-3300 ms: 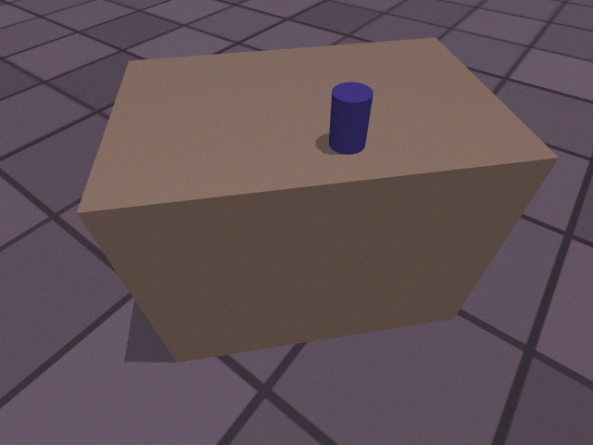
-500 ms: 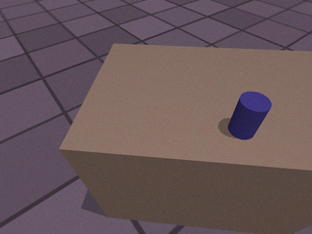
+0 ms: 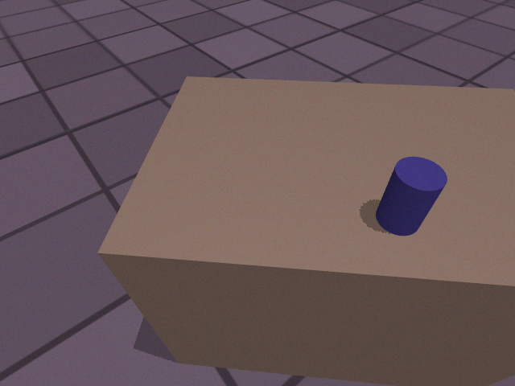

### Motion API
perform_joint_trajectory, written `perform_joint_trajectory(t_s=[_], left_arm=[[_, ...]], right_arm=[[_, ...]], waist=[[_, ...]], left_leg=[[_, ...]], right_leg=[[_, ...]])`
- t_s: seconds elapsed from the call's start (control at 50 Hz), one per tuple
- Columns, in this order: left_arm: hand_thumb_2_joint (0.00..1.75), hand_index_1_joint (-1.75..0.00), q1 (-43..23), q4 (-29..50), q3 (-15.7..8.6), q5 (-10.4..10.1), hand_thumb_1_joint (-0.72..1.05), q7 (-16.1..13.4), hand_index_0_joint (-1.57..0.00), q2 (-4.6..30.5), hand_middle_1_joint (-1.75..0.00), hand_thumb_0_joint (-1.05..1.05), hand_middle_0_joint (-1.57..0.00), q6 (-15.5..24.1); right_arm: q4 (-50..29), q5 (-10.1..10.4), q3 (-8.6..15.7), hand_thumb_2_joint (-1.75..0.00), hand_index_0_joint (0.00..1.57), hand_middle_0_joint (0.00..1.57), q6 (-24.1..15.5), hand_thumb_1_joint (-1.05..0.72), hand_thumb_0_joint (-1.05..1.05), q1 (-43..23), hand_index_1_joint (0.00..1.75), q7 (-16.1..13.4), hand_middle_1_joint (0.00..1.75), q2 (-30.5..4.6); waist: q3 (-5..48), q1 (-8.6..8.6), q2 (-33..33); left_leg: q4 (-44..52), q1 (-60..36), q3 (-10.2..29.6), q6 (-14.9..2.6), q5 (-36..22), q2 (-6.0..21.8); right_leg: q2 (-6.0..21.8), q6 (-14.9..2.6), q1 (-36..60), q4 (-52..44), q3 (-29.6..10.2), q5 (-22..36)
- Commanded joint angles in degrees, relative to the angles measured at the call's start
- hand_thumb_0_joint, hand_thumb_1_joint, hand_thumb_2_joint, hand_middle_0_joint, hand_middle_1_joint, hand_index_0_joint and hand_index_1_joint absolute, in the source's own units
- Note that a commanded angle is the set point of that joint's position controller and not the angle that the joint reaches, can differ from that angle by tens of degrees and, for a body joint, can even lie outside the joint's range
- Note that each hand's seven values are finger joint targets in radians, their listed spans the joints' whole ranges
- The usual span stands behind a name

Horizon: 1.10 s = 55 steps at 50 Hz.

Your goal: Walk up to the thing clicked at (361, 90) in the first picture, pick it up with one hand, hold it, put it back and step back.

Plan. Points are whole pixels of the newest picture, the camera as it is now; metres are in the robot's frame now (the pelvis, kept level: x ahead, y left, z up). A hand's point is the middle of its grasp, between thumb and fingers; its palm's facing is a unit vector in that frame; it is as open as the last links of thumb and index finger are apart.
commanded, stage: walk up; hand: right
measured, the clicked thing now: (408, 197) +0.46 -0.23 +0.03
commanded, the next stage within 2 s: stand in 0.46 s
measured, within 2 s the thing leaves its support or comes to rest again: neither
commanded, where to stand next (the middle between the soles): +0.03 +0.00 m, yaw -3 degrees
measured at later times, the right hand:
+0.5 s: hand out of the picture +0.10 -0.26 -0.15, palm faces +0.00 +0.94 -0.34, open 7.4 cm
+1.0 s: hand out of the picture +0.10 -0.26 -0.16, palm faces -0.01 +0.94 -0.33, open 7.4 cm
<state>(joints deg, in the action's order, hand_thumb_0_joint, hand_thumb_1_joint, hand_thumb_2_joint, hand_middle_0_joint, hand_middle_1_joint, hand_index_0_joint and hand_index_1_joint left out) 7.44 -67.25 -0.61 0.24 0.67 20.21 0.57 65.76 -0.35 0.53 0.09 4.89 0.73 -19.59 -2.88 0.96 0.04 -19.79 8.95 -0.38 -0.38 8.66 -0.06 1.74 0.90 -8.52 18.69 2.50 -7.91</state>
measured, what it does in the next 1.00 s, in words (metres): stands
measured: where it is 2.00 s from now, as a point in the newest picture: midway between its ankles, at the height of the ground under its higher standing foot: outside the picture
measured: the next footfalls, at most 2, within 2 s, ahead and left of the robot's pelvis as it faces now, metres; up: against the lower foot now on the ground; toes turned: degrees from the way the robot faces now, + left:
none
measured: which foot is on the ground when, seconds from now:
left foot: down 0.00-1.00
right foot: down 0.00-1.00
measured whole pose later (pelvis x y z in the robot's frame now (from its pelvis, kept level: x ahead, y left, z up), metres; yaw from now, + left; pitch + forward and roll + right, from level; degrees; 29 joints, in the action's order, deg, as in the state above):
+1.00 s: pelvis +0.03 -0.01 +0.00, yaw +0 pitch -2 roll +0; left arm 6.4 -65.3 0.2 0.3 0.2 20.0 0.9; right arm 65.4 -0.7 0.1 -0.4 5.8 0.2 -19.8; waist -2.2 -0.2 -0.2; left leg -17.6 5.5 -0.4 0.7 10.2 0.8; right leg 0.9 0.1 -5.8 17.9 2.5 -10.2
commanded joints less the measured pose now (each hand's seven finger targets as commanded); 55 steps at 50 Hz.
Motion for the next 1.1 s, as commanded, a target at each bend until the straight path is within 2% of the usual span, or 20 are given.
perform_joint_trajectory(t_s=[0.0,0.06,0.24,0.42,0.44,0.46,0.52,0.64,0.66,0.68,0.78,0.86,0.88,0.96,1.08], left_arm=[[0.9,-0.3,-3.6,3.9,-2.1,0.2,0.9,-0.7,-0.2,12.0,-0.3,0.0,-0.2,1.3],[0.9,-0.3,-3.6,3.8,-2.2,0.3,0.9,-0.8,-0.2,12.0,-0.3,0.0,-0.2,1.5],[0.9,-0.3,-4.0,4.2,-2.3,0.1,0.9,-1.1,-0.2,11.8,-0.3,0.0,-0.2,1.4],[0.9,-0.3,-5.0,4.9,-2.5,0.2,0.9,-1.1,-0.2,11.9,-0.3,0.0,-0.2,1.1],[0.9,-0.3,-4.9,4.8,-2.0,0.5,0.9,-1.1,-0.2,11.6,-0.3,0.0,-0.2,1.1],[0.9,-0.3,-4.7,4.9,-2.0,0.6,0.9,-1.0,-0.2,11.1,-0.3,0.0,-0.2,1.1],[0.9,-0.3,-4.8,4.8,-1.9,0.5,0.9,-0.9,-0.2,11.6,-0.3,0.0,-0.2,1.1],[0.9,-0.3,-4.5,5.4,-1.7,0.5,0.9,-0.9,-0.2,11.8,-0.3,0.0,-0.2,1.3],[0.9,-0.3,-4.8,5.5,-1.6,0.5,0.9,-0.9,-0.2,11.8,-0.3,0.0,-0.2,1.4],[0.9,-0.3,-4.8,5.5,-1.6,0.3,0.9,-0.9,-0.2,11.8,-0.3,0.0,-0.2,1.4],[0.9,-0.3,-4.0,5.6,-1.6,0.4,0.9,-1.0,-0.2,12.1,-0.3,0.0,-0.2,1.5],[0.9,-0.3,-4.1,5.5,-1.4,0.3,0.9,-1.0,-0.2,11.8,-0.3,0.0,-0.2,1.4],[0.9,-0.3,-3.9,5.6,-1.4,0.4,0.9,-1.0,-0.2,12.1,-0.3,0.0,-0.2,1.5],[0.9,-0.3,-4.1,5.7,-1.4,0.3,0.9,-1.1,-0.2,12.1,-0.3,0.0,-0.2,1.4],[0.9,-0.3,-3.4,5.6,-1.4,0.3,0.9,-1.2,-0.2,12.3,-0.3,0.0,-0.2,1.4]], right_arm=[[-3.4,0.2,2.0,-0.9,0.2,0.2,-1.5,-0.9,0.0,-3.5,0.3,-0.6,0.3,-12.5],[-3.3,0.4,2.1,-0.9,0.2,0.2,-1.3,-0.9,0.0,-3.2,0.3,-0.5,0.3,-12.3],[-3.2,0.2,2.3,-0.9,0.2,0.2,-1.0,-0.9,0.0,-3.6,0.3,-0.6,0.3,-12.1],[-3.6,0.1,2.1,-0.9,0.2,0.2,-1.2,-0.9,0.0,-3.4,0.3,-0.7,0.3,-11.9],[-3.4,-0.4,1.8,-0.9,0.2,0.2,-1.5,-0.9,0.0,-2.6,0.3,-0.9,0.3,-11.8],[-3.5,-0.5,1.9,-0.9,0.2,0.2,-1.7,-0.9,0.0,-3.7,0.3,-1.0,0.3,-12.1],[-3.5,-0.3,1.9,-0.9,0.2,0.2,-1.9,-0.9,0.0,-3.6,0.3,-1.0,0.3,-12.2],[-3.7,-0.3,1.9,-0.9,0.2,0.2,-2.2,-0.9,0.0,-3.0,0.3,-1.0,0.3,-12.7],[-3.6,-0.3,1.8,-0.9,0.2,0.2,-2.1,-0.9,0.0,-2.3,0.3,-1.0,0.3,-12.6],[-3.4,-0.2,1.7,-0.9,0.2,0.2,-2.1,-0.9,0.0,-2.0,0.3,-1.0,0.3,-12.4],[-3.7,-0.3,1.7,-0.9,0.2,0.2,-2.1,-0.9,0.0,-2.1,0.3,-1.1,0.3,-12.6],[-3.5,-0.2,1.6,-0.9,0.2,0.2,-1.9,-0.9,0.0,-1.6,0.3,-1.1,0.3,-12.4],[-3.6,-0.3,1.6,-0.9,0.2,0.2,-1.9,-0.9,0.0,-1.6,0.3,-1.1,0.3,-12.6],[-3.6,-0.3,1.6,-0.9,0.2,0.2,-1.9,-0.9,0.0,-1.3,0.3,-1.2,0.3,-12.6],[-3.8,-0.2,1.5,-0.9,0.2,0.2,-1.7,-0.9,0.0,-1.6,0.3,-1.1,0.3,-12.6]], waist=[[4.1,-0.54,-0.1],[5.0,-0.79,0.8],[5.5,-0.53,0.4],[5.1,-0.48,-0.2],[7.2,-1.02,-1.0],[6.0,-0.38,-1.6],[4.3,-0.6,-1.2],[4.4,-0.56,-0.8],[4.9,-1.02,-0.3],[4.0,-0.94,-0.1],[5.8,-0.87,-0.3],[4.6,-1.08,0.3],[5.7,-1.08,0.0],[5.4,-1.26,0.0],[3.6,-0.98,0.2]], left_leg=[[4.5,-0.7,6.9,-1.08,1.5,7.1],[3.6,-2.2,6.4,-1.0,-1.5,7.2],[3.6,-3.6,5.7,-0.73,-5.6,7.4],[4.1,-2.0,5.4,-0.7,-5.5,7.5],[5.2,-2.6,5.8,-0.49,-5.6,8.0],[5.5,-1.5,6.0,-0.45,-4.8,7.9],[6.2,-1.3,6.1,-0.21,-2.7,7.6],[5.3,-2.7,6.0,-0.31,-5.7,7.9],[5.0,-2.8,5.8,-0.34,-6.7,7.8],[5.3,-2.3,5.8,-0.21,-5.9,7.7],[4.6,-4.1,5.6,-0.25,-8.6,7.9],[4.5,-3.5,5.4,-0.24,-6.8,7.8],[4.4,-4.4,5.3,-0.35,-8.6,7.9],[4.3,-4.1,5.1,-0.34,-8.4,8.0],[4.8,-3.8,5.1,-0.12,-6.5,7.7]], right_leg=[[6.3,-1.58,0.1,-4.4,-6.6,-0.9],[6.6,-1.61,0.6,-4.5,-6.4,0.9],[6.8,-1.52,1.3,-3.8,-6.2,5.1],[6.7,-1.52,3.1,-3.3,-6.1,5.7],[6.7,-1.43,5.0,-2.8,-5.8,3.6],[6.4,-1.36,4.4,-3.1,-5.7,2.8],[6.3,-1.53,3.1,-3.6,-5.9,0.3],[6.5,-1.71,2.7,-3.5,-6.0,2.1],[6.6,-1.7,3.1,-3.5,-6.0,3.3],[6.5,-1.7,3.0,-3.7,-6.1,2.7],[6.7,-1.71,3.7,-3.1,-5.9,6.0],[6.6,-1.61,3.4,-3.6,-5.9,5.1],[6.8,-1.7,3.9,-3.3,-6.0,7.0],[6.8,-1.81,4.2,-3.3,-6.1,7.3],[6.4,-1.72,2.9,-4.0,-6.1,5.3]])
